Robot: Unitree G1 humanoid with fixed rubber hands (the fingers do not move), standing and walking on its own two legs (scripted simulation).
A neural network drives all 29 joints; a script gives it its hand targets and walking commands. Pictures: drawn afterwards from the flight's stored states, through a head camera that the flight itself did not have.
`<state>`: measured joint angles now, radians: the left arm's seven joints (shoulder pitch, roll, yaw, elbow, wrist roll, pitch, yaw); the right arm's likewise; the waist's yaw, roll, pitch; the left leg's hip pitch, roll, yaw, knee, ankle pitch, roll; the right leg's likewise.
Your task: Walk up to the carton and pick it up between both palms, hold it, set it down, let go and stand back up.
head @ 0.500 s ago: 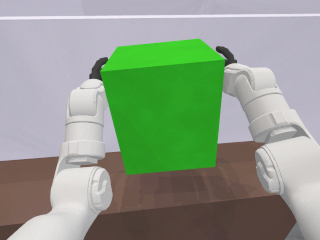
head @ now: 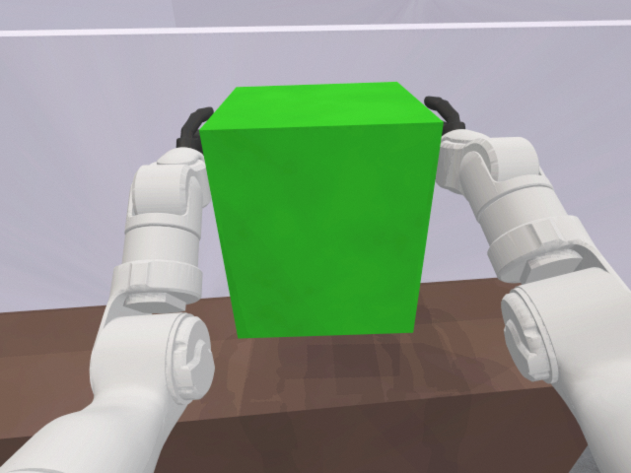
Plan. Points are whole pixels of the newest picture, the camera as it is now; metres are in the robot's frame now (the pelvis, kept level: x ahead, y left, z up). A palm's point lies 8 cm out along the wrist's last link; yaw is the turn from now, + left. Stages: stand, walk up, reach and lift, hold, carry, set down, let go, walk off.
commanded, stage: hold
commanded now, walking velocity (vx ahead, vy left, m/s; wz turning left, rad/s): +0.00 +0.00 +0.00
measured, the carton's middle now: (320, 204) +0.37 +0.01 +0.25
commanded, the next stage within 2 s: set down in 0.52 s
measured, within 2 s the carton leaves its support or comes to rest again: neither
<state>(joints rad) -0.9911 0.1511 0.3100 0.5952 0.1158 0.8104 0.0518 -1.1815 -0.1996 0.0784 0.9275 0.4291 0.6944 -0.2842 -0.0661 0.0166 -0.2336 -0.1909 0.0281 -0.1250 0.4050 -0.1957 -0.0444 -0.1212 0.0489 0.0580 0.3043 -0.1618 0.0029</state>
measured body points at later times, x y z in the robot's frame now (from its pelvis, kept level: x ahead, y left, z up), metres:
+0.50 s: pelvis +0.00 +0.01 +0.00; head -0.09 +0.02 +0.44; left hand +0.38 +0.16 +0.28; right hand +0.38 -0.14 +0.31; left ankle +0.02 +0.14 -0.75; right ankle +0.00 -0.12 -0.75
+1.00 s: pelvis +0.00 +0.00 +0.00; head -0.08 +0.04 +0.44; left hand +0.41 +0.20 +0.27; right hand +0.41 -0.10 +0.27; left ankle +0.02 +0.14 -0.75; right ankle +0.00 -0.12 -0.75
